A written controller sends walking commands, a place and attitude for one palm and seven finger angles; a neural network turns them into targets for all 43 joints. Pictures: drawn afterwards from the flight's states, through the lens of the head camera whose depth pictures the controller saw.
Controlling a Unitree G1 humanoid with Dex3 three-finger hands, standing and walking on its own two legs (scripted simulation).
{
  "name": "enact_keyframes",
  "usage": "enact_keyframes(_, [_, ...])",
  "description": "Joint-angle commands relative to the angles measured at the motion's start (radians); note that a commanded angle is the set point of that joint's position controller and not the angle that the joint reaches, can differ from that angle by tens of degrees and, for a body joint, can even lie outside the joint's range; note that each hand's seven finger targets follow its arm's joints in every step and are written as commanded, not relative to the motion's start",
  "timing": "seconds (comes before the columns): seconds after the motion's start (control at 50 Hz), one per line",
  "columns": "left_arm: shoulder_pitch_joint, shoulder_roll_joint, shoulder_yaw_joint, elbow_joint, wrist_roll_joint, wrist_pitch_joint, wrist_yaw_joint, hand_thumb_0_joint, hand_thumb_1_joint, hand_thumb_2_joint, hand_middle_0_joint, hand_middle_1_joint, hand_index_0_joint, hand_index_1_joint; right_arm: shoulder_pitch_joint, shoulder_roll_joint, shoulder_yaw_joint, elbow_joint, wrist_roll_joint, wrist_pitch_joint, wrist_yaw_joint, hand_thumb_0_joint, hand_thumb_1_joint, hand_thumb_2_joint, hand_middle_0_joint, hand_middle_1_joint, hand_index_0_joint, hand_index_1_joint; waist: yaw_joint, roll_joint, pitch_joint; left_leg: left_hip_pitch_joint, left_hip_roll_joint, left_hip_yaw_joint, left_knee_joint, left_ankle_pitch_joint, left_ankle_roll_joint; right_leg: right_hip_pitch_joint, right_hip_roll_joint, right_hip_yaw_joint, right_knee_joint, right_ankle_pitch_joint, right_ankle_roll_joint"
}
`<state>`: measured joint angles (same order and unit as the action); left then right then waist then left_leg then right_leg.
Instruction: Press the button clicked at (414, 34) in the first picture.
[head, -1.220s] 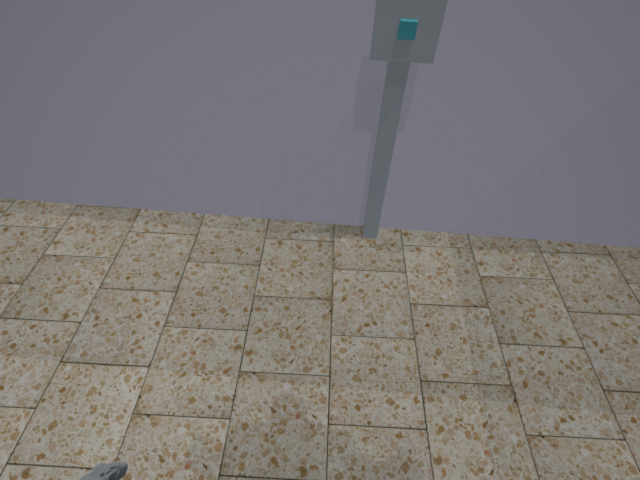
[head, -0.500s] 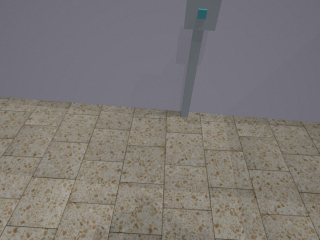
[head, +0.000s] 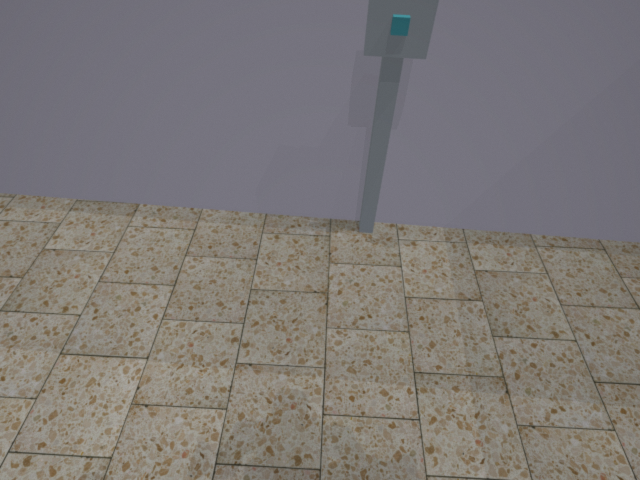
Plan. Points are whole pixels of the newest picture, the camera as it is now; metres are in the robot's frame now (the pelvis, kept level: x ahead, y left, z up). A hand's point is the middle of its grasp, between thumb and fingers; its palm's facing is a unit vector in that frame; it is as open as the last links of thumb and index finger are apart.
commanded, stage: look at it before walking up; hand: left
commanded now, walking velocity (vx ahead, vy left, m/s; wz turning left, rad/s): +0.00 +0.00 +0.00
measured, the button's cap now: (400, 24) +1.19 -0.15 +0.09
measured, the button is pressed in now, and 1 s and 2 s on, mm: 0 0 0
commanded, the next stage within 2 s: walk to a spot facing it in 0.32 s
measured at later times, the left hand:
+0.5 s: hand out of the picture +0.08 +0.25 -0.16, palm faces -0.03 -0.94 -0.34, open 7.3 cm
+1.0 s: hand out of the picture +0.04 +0.16 -0.17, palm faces -0.18 -0.96 -0.21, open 7.3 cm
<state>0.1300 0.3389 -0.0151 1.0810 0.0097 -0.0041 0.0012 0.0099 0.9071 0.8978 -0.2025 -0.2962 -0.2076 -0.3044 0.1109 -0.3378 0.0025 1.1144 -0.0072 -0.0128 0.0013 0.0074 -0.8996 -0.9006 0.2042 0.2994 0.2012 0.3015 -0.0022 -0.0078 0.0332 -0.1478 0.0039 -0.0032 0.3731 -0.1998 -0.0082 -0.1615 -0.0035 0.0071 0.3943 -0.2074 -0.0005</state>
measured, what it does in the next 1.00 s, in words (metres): lifts its left foot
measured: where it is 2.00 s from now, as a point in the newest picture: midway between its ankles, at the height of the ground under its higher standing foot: (354, 452)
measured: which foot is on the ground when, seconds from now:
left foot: down 0.00-0.80, up 0.82-1.00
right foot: down 0.00-1.00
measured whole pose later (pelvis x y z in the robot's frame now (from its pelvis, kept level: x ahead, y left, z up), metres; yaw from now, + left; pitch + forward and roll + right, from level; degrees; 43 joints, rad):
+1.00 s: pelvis +0.00 -0.02 +0.00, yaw -14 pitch +1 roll +1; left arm 0.35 0.17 0.03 0.96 0.02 0.00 -0.01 0.01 0.91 0.90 -0.20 -0.30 -0.21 -0.30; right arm 0.18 -0.24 -0.05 0.97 -0.02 0.03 0.01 0.01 -0.90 -0.90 0.20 0.30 0.20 0.30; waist 0.03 0.01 0.04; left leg -0.50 0.07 0.03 1.06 -0.31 -0.05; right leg -0.25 0.06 0.05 0.46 -0.23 -0.06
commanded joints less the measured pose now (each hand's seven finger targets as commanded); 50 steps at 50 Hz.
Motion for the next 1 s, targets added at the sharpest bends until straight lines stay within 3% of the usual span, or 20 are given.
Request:
enact_keyframes(0.0, [-0.04, 0.211, 0.046, -0.059, 0.001, -0.024, 0.01, 0.0, 0.9, 0.9, -0.2, -0.3, -0.2, -0.3, -0.046, -0.208, -0.039, -0.063, -0.001, -0.022, -0.012, 0.0, -0.9, -0.9, 0.2, 0.3, 0.2, 0.3, 0.004, 0.005, -0.067, 0.017, 0.111, -0.097, -0.052, 0.127, 0.035, 0.012, -0.118, 0.106, -0.071, 0.118, -0.031])
enact_keyframes(0.42, [-0.04, 0.216, 0.047, -0.058, 0.001, -0.022, 0.009, 0.0, 0.9, 0.9, -0.2, -0.3, -0.2, -0.3, -0.055, -0.217, -0.037, -0.062, 0.0, -0.022, -0.016, 0.0, -0.9, -0.9, 0.2, 0.3, 0.2, 0.3, 0.004, 0.013, -0.074, 0.057, 0.119, -0.089, -0.056, 0.183, 0.032, 0.027, -0.117, 0.103, -0.073, 0.188, -0.031])
enact_keyframes(0.5, [0.024, 0.102, 0.038, -0.072, 0.002, 0.018, 0.015, 0.0, 0.9, 0.9, -0.2, -0.3, -0.2, -0.3, 0.029, -0.091, -0.027, -0.072, -0.003, 0.002, -0.026, 0.0, -0.9, -0.9, 0.2, 0.3, 0.2, 0.3, -0.005, 0.004, -0.077, 0.058, 0.132, -0.024, 0.021, 0.204, 0.011, -0.029, -0.104, 0.12, 0.012, 0.281, -0.019])
enact_keyframes(0.56, [0.052, 0.103, 0.052, -0.115, 0.006, 0.035, 0.011, 0.0, 0.9, 0.9, -0.2, -0.3, -0.2, -0.3, 0.044, -0.108, -0.049, -0.113, -0.004, 0.017, -0.034, 0.0, -0.9, -0.9, 0.2, 0.3, 0.2, 0.3, -0.004, 0.017, -0.065, 0.047, 0.156, -0.012, 0.065, 0.182, 0.022, -0.102, -0.078, 0.13, 0.09, 0.283, -0.021])
enact_keyframes(0.62, [0.058, 0.086, 0.063, -0.16, 0.009, 0.045, 0.002, 0.0, 0.9, 0.9, -0.2, -0.3, -0.2, -0.3, 0.043, -0.12, -0.069, -0.158, -0.007, 0.022, -0.037, 0.0, -0.9, -0.9, 0.2, 0.3, 0.2, 0.3, -0.007, 0.084, -0.049, 0.015, 0.215, -0.049, 0.047, 0.129, 0.059, -0.181, -0.027, 0.104, 0.215, 0.186, -0.01])
enact_keyframes(0.64, [0.066, 0.072, 0.066, -0.171, 0.009, 0.048, -0.001, 0.0, 0.9, 0.9, -0.2, -0.3, -0.2, -0.3, 0.033, -0.126, -0.076, -0.17, -0.008, 0.022, -0.037, 0.0, -0.9, -0.9, 0.2, 0.3, 0.2, 0.3, -0.001, 0.126, -0.04, -0.002, 0.259, -0.076, 0.024, 0.133, 0.087, -0.206, -0.004, 0.077, 0.299, 0.091, -0.002])
enact_keyframes(0.66, [0.073, 0.057, 0.068, -0.18, 0.009, 0.051, -0.004, 0.0, 0.9, 0.9, -0.2, -0.3, -0.2, -0.3, 0.03, -0.131, -0.081, -0.181, -0.007, 0.018, -0.036, 0.0, -0.9, -0.9, 0.2, 0.3, 0.2, 0.3, 0.003, 0.181, -0.04, -0.013, 0.317, -0.108, -0.001, 0.189, 0.13, -0.23, 0.012, 0.037, 0.406, -0.115, 0.008])
enact_keyframes(0.68, [0.077, 0.043, 0.075, -0.194, 0.009, 0.055, -0.006, 0.0, 0.9, 0.9, -0.2, -0.3, -0.2, -0.3, 0.022, -0.126, -0.084, -0.192, -0.008, 0.015, -0.035, 0.0, -0.9, -0.9, 0.2, 0.3, 0.2, 0.3, 0.006, 0.208, -0.036, -0.04, 0.362, -0.12, -0.013, 0.247, 0.17, -0.23, 0.003, 0.011, 0.488, -0.266, 0.017])
enact_keyframes(0.7, [0.088, 0.037, 0.081, -0.203, 0.009, 0.056, -0.008, 0.0, 0.9, 0.9, -0.2, -0.3, -0.2, -0.3, 0.006, -0.12, -0.086, -0.205, -0.011, 0.014, -0.035, 0.0, -0.9, -0.9, 0.2, 0.3, 0.2, 0.3, 0.016, 0.189, -0.024, -0.085, 0.376, -0.105, 0.007, 0.282, 0.179, -0.198, -0.024, 0.022, 0.495, -0.309, 0.012])
enact_keyframes(0.72, [0.135, 0.023, 0.086, -0.201, 0.009, 0.053, -0.011, 0.0, 0.9, 0.9, -0.2, -0.3, -0.2, -0.3, -0.025, -0.12, -0.089, -0.218, -0.015, 0.015, -0.035, 0.0, -0.9, -0.9, 0.2, 0.3, 0.2, 0.3, 0.048, 0.171, -0.032, -0.107, 0.354, -0.055, 0.065, 0.289, 0.153, -0.146, -0.037, 0.012, 0.425, -0.272, 0.009])
enact_keyframes(0.74, [0.214, 0.021, 0.091, -0.185, 0.011, 0.045, -0.017, 0.0, 0.9, 0.9, -0.2, -0.3, -0.2, -0.3, -0.038, -0.118, -0.09, -0.225, -0.015, 0.017, -0.031, 0.0, -0.9, -0.9, 0.2, 0.3, 0.2, 0.3, 0.08, 0.146, -0.073, -0.143, 0.314, 0.006, 0.168, 0.168, 0.106, -0.037, -0.034, -0.007, 0.295, -0.176, 0.007])
enact_keyframes(0.76, [0.286, 0.064, 0.101, -0.165, 0.02, 0.032, -0.018, 0.0, 0.9, 0.9, -0.2, -0.3, -0.2, -0.3, -0.04, -0.092, -0.085, -0.233, -0.009, 0.028, -0.024, 0.0, -0.9, -0.9, 0.2, 0.3, 0.2, 0.3, 0.11, -0.054, -0.089, -0.242, 0.204, 0.096, 0.399, -0.078, 0.031, 0.055, -0.072, 0.083, 0.077, -0.085, -0.01])
enact_keyframes(0.78, [0.299, 0.176, 0.121, -0.169, 0.03, 0.013, -0.004, 0.0, 0.9, 0.9, -0.2, -0.3, -0.2, -0.3, -0.016, 0.01, -0.067, -0.272, -0.006, 0.031, -0.015, 0.0, -0.9, -0.9, 0.2, 0.3, 0.2, 0.3, 0.097, -0.415, -0.036, -0.547, 0.019, 0.147, 0.721, -0.442, -0.052, 0.103, -0.339, 0.59, -0.144, -0.076, -0.11])
enact_keyframes(0.8, [0.315, 0.16, 0.116, -0.186, 0.009, 0.015, 0.009, 0.0, 0.9, 0.9, -0.2, -0.3, -0.2, -0.3, -0.057, -0.043, -0.071, -0.289, -0.009, 0.033, -0.015, 0.0, -0.9, -0.9, 0.2, 0.3, 0.2, 0.3, 0.115, -0.26, -0.028, -0.515, 0.056, -0.019, 0.775, -0.385, -0.034, -0.004, -0.358, 0.639, -0.235, -0.287, -0.18])
enact_keyframes(0.82, [0.239, 0.142, 0.116, -0.202, 0.012, 0.015, 0.008, 0.0, 0.9, 0.9, -0.2, -0.3, -0.2, -0.3, -0.077, -0.035, -0.077, -0.285, -0.008, 0.028, -0.009, 0.0, -0.9, -0.9, 0.2, 0.3, 0.2, 0.3, 0.076, -0.203, 0.031, -0.533, 0.07, -0.038, 0.809, -0.3, -0.031, -0.065, -0.307, 0.644, -0.263, -0.46, -0.178])
enact_keyframes(0.84, [0.187, 0.11, 0.11, -0.214, 0.01, 0.007, 0.007, 0.0, 0.9, 0.9, -0.2, -0.3, -0.2, -0.3, -0.054, -0.047, -0.079, -0.276, -0.014, 0.022, -0.004, 0.0, -0.9, -0.9, 0.2, 0.3, 0.2, 0.3, 0.051, -0.173, 0.059, -0.528, 0.089, -0.041, 0.793, -0.223, -0.034, -0.098, -0.281, 0.59, -0.259, -0.476, -0.174])
enact_keyframes(0.86, [0.162, 0.082, 0.104, -0.217, 0.011, -0.001, 0.006, 0.0, 0.9, 0.9, -0.2, -0.3, -0.2, -0.3, -0.025, -0.042, -0.084, -0.252, -0.019, 0.019, 0.002, 0.0, -0.9, -0.9, 0.2, 0.3, 0.2, 0.3, 0.029, -0.107, 0.045, -0.485, 0.099, -0.027, 0.778, -0.164, -0.04, -0.101, -0.247, 0.516, -0.237, -0.42, -0.169])
enact_keyframes(0.88, [0.165, 0.069, 0.102, -0.216, 0.011, -0.011, 0.005, 0.0, 0.9, 0.9, -0.2, -0.3, -0.2, -0.3, 0.002, -0.025, -0.082, -0.24, -0.021, 0.016, 0.005, 0.0, -0.9, -0.9, 0.2, 0.3, 0.2, 0.3, 0.017, -0.087, 0.018, -0.463, 0.096, -0.014, 0.753, -0.124, -0.047, -0.083, -0.22, 0.46, -0.22, -0.343, -0.167])
enact_keyframes(0.9, [0.189, 0.062, 0.103, -0.205, 0.01, -0.019, 0.002, 0.0, 0.9, 0.9, -0.2, -0.3, -0.2, -0.3, 0.011, -0.012, -0.082, -0.233, -0.021, 0.013, 0.006, 0.0, -0.9, -0.9, 0.2, 0.3, 0.2, 0.3, 0.022, -0.077, -0.003, -0.453, 0.093, -0.004, 0.73, -0.098, -0.05, -0.057, -0.2, 0.422, -0.205, -0.275, -0.165])
enact_keyframes(0.98, [0.268, 0.054, 0.107, -0.17, 0.012, -0.035, -0.003, 0.0, 0.9, 0.9, -0.2, -0.3, -0.2, -0.3, 0.01, 0.02, -0.079, -0.241, -0.019, -0.001, 0.008, 0.0, -0.9, -0.9, 0.2, 0.3, 0.2, 0.3, 0.038, -0.093, -0.042, -0.485, 0.083, 0.017, 0.635, -0.084, -0.059, 0.053, -0.172, 0.387, -0.178, -0.167, -0.178])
